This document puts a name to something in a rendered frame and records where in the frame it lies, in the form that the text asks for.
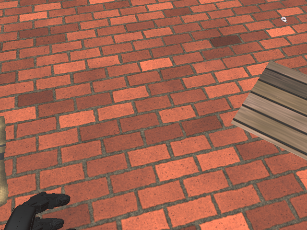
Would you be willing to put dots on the left robot hand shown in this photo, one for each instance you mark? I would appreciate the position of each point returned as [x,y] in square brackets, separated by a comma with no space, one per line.
[23,216]

